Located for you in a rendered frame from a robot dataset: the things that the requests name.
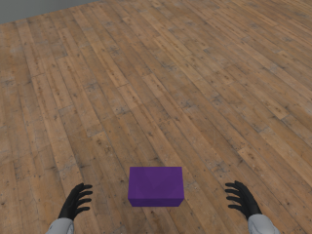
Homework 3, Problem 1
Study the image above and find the carton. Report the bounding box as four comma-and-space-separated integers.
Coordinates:
128, 167, 184, 207

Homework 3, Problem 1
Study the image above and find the robot left forearm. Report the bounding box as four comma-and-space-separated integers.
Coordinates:
45, 217, 74, 234

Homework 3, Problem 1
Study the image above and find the robot left hand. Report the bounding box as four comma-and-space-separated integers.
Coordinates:
58, 182, 93, 221

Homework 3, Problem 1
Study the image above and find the robot right forearm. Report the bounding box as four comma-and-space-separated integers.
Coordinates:
248, 214, 281, 234

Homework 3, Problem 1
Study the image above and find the robot right hand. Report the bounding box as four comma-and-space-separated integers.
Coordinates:
224, 180, 262, 221

